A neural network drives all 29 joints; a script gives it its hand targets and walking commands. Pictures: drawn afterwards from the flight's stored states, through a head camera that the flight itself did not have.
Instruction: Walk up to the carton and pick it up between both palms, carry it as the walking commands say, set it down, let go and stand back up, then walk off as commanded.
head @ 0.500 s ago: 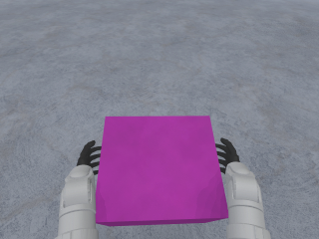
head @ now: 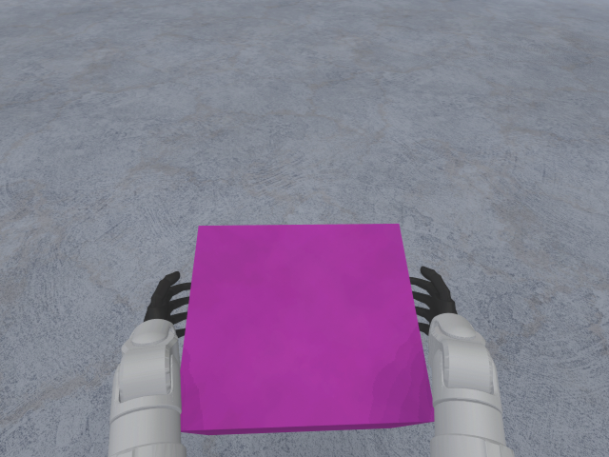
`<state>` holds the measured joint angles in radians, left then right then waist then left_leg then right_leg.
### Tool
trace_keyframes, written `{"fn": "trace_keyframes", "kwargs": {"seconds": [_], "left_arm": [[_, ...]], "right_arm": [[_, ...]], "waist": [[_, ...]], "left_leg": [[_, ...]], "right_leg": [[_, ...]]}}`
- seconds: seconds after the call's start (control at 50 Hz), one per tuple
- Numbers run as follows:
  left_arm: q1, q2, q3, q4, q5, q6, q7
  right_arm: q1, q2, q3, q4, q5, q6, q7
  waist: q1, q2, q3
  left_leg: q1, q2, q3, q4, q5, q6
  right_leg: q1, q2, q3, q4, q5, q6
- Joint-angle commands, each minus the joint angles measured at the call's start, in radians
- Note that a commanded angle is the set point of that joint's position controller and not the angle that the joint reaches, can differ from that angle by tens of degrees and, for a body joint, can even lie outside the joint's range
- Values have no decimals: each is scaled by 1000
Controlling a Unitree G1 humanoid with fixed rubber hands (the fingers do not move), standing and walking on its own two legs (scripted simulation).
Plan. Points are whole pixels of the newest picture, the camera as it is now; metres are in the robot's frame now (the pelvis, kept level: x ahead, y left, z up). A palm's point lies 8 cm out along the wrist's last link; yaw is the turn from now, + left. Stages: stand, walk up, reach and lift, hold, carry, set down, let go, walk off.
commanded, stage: hold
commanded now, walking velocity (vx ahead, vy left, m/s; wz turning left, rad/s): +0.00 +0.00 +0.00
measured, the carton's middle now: (300, 333) +0.31 -0.01 -0.04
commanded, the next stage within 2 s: carry in 0.30 s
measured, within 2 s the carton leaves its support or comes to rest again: neither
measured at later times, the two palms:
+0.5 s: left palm (151, 333) +0.27 +0.19 +0.04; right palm (426, 311) +0.29 -0.18 +0.04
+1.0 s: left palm (72, 326) +0.25 +0.26 +0.10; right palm (355, 243) +0.37 -0.08 +0.09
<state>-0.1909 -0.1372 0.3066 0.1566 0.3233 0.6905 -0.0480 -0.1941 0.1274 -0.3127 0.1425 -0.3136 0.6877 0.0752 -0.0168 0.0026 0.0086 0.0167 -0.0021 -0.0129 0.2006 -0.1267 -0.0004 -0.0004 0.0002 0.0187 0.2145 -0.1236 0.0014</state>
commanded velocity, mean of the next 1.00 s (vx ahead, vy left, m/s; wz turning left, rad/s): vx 0.00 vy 0.00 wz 0.44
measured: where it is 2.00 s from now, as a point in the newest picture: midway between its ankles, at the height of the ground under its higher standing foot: outside the picture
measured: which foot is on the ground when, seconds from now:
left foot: down 0.00-0.92, up 0.94-1.00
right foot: down 0.00-0.58, up 0.60-0.90, down 0.92-1.00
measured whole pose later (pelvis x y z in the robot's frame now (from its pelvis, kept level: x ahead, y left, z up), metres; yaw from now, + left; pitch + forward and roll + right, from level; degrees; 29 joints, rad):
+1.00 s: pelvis -0.05 -0.02 -0.02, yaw +20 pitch +6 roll +1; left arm -0.74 0.03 0.26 0.17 0.07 1.22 0.20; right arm -0.75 -0.12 -0.27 0.18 -0.10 1.21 -0.09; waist 0.00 0.02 -0.02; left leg -0.62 -0.07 0.00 0.91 -0.42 -0.02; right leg -0.34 -0.05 -0.13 0.60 -0.37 -0.03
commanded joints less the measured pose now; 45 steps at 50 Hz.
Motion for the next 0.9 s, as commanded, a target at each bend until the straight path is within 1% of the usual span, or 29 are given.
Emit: {"fn": "trace_keyframes", "kwargs": {"seconds": [0.0, 0.26, 0.28, 0.3, 0.34, 0.36, 0.38, 0.4, 0.42, 0.44, 0.46, 0.48, 0.5, 0.52, 0.54, 0.56, 0.58, 0.6, 0.62, 0.64, 0.66, 0.68, 0.7, 0.72, 0.76, 0.82, 0.84, 0.86, 0.88], "left_arm": [[-479, -776, -588, -15, -264, -31, -269], [-476, -769, -590, -21, -262, -31, -271], [-557, -762, -682, -70, -319, -26, -272], [-525, -784, -673, -68, -331, -12, -268], [-484, -773, -670, -61, -332, 11, -259], [-483, -767, -677, -64, -340, 25, -253], [-489, -764, -699, -92, -364, 40, -244], [-492, -764, -715, -101, -381, 57, -239], [-511, -763, -735, -118, -403, 75, -231], [-543, -759, -752, -129, -423, 93, -223], [-570, -767, -771, -146, -447, 112, -214], [-649, -766, -796, -185, -482, 129, -202], [-756, -756, -817, -223, -517, 145, -189], [-812, -749, -822, -232, -535, 168, -179], [-822, -747, -821, -244, -549, 198, -168], [-852, -744, -827, -269, -578, 231, -158], [-855, -758, -814, -258, -594, 268, -155], [-997, -771, -852, -297, -658, 294, -147], [-1079, -779, -851, -277, -702, 322, -143], [-1063, -786, -827, -238, -714, 353, -143], [-1064, -795, -806, -218, -722, 379, -141], [-1045, -808, -780, -188, -719, 404, -141], [-1065, -820, -761, -169, -725, 423, -143], [-1106, -832, -746, -156, -733, 439, -142], [-1188, -846, -715, -130, -743, 465, -137], [-1259, -857, -659, -92, -741, 496, -133], [-1271, -861, -641, -82, -738, 504, -132], [-1263, -869, -623, -70, -731, 512, -133], [-1235, -879, -607, -63, -720, 521, -135]], "right_arm": [[-452, 750, 589, 3, 260, -19, 265], [-444, 756, 592, 0, 258, -17, 260], [-493, 783, 658, -34, 312, -24, 260], [-461, 777, 659, -38, 321, -9, 258], [-475, 771, 684, -58, 340, 9, 253], [-481, 771, 700, -63, 351, 23, 250], [-492, 765, 723, -91, 374, 41, 246], [-502, 764, 739, -104, 393, 61, 244], [-528, 761, 754, -122, 419, 81, 241], [-575, 757, 765, -133, 449, 104, 239], [-629, 753, 776, -149, 482, 125, 235], [-706, 754, 795, -170, 527, 140, 231], [-798, 758, 813, -183, 571, 155, 225], [-835, 760, 819, -170, 598, 179, 221], [-823, 767, 820, -160, 620, 211, 216], [-837, 762, 821, -159, 641, 244, 208], [-777, 751, 778, -110, 614, 272, 198], [-938, 752, 807, -185, 667, 300, 186], [-1027, 731, 796, -195, 685, 329, 171], [-1007, 733, 775, -174, 678, 363, 159], [-1001, 739, 750, -161, 672, 388, 149], [-979, 750, 723, -139, 660, 414, 143], [-1001, 755, 703, -126, 654, 434, 137], [-1046, 755, 687, -122, 655, 450, 132], [-1125, 756, 660, -99, 657, 475, 126], [-1187, 770, 620, -50, 653, 504, 120], [-1203, 776, 611, -38, 651, 511, 119], [-1207, 785, 604, -28, 649, 518, 118], [-1177, 797, 595, -16, 641, 524, 117]], "waist": [[1, -5, -208], [4, -5, -207], [3, -27, -290], [-2, -13, -331], [6, 26, -328], [12, 23, -317], [16, 0, -302], [19, -38, -301], [20, -83, -309], [20, -153, -325], [18, -202, -330], [11, -196, -318], [4, -163, -310], [-5, -136, -320], [-9, -77, -323], [-8, 92, -339], [-9, 298, -349], [1, 196, -387], [3, 125, -431], [5, 79, -458], [3, 86, -476], [0, 97, -489], [-3, 111, -499], [-7, 122, -507], [-10, 144, -518], [-12, 171, -531], [-10, 173, -540], [1, 156, -546], [11, 134, -546]], "left_leg": [[22, -85, -38, -9, 187, 7], [20, -87, -37, -9, 187, 8], [-103, 141, -36, 184, 80, 17], [-137, 152, -85, 217, 105, 36], [-233, 150, -93, 289, 103, 47], [-296, 140, -99, 331, 118, 46], [-358, 125, -94, 374, 104, 42], [-416, 101, -81, 429, 84, 33], [-463, 69, -56, 496, 54, 23], [-465, 34, -12, 592, -67, 15], [-446, 17, 22, 667, -263, 16], [-423, 22, 40, 660, -343, 24], [-381, 21, 59, 595, -316, 29], [-314, 8, 67, 502, -248, 32], [-266, 19, 11, 372, -196, 29], [-217, 164, -228, 184, -86, 58], [-166, 355, -533, 143, 240, 151], [-133, 345, -523, 185, 402, 189], [-131, 314, -452, 213, 384, 199], [-111, 277, -378, 230, 338, 182], [-85, 251, -329, 252, 356, 171], [-74, 229, -286, 273, 410, 165], [-66, 219, -278, 286, 450, 163], [-62, 214, -281, 286, 465, 161], [-61, 205, -299, 274, 439, 154], [-73, 184, -313, 269, 420, 132], [-84, 171, -304, 285, 423, 120], [-134, 149, -274, 316, 409, 97], [-250, 125, -243, 353, 362, 62]], "right_leg": [[59, 89, 38, -9, 164, 0], [61, 89, 38, -11, 166, 1], [-129, -130, -17, 193, 61, 8], [-140, -129, 0, 230, 58, 4], [-169, -127, -5, 291, 78, 0], [-167, -134, 3, 318, 100, -5], [-169, -147, 22, 319, 108, -13], [-150, -177, 61, 304, 122, -30], [-128, -221, 110, 281, 144, -56], [-147, -292, 167, 240, 169, -100], [-198, -363, 200, 212, 201, -142], [-249, -381, 186, 212, 173, -155], [-297, -356, 135, 232, 123, -134], [-341, -318, 75, 284, 36, -94], [-374, -265, 13, 384, -54, -44], [-459, -166, -74, 560, -165, 24], [-629, -38, -112, 736, -434, 72], [-635, -59, -5, 866, -472, 70], [-636, -71, 13, 915, -445, 66], [-642, -81, 2, 900, -409, 68], [-644, -77, -17, 859, -376, 70], [-622, -70, -39, 817, -359, 76], [-606, -58, -49, 777, -358, 80], [-591, -49, -56, 744, -356, 82], [-551, -29, -64, 669, -349, 83], [-452, 3, -81, 521, -343, 81], [-396, 9, -95, 443, -321, 79], [-293, 6, -116, 329, -248, 73], [-143, -29, -112, 228, -156, 59]]}}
